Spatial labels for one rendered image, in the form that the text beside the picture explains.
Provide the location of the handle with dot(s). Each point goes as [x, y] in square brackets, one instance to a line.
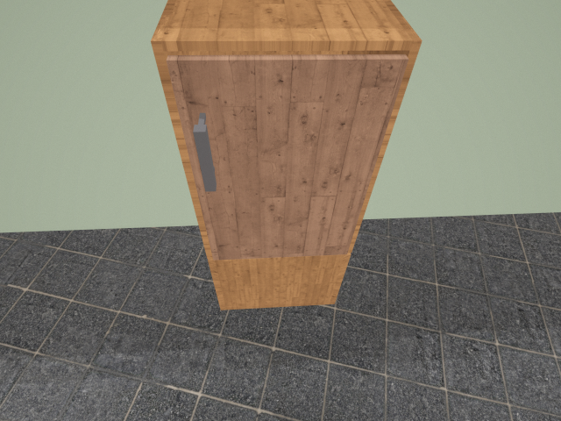
[204, 154]

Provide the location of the cupboard door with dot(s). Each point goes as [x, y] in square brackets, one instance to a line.
[294, 140]

